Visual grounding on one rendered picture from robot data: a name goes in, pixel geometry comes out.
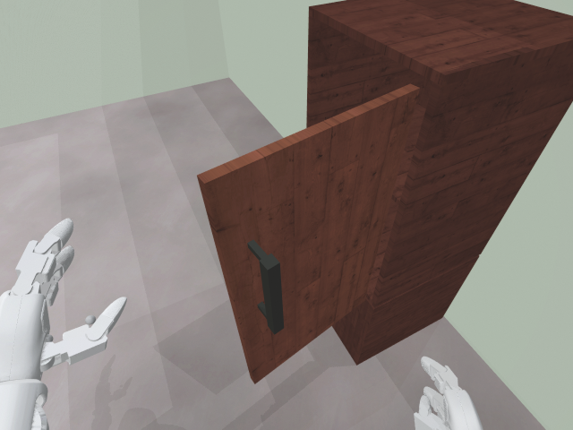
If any left robot hand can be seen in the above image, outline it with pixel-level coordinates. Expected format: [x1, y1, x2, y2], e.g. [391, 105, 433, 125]
[0, 219, 127, 383]

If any right robot hand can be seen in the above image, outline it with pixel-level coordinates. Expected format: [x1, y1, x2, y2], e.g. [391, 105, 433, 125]
[414, 357, 483, 430]

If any cupboard door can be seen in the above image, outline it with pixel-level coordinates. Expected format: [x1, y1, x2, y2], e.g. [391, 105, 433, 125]
[197, 84, 420, 384]

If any left robot forearm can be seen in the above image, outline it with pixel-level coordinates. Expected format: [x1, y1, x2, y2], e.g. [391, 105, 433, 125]
[0, 379, 49, 430]

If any handle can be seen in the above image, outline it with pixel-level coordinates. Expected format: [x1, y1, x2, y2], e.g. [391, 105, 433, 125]
[247, 240, 284, 335]

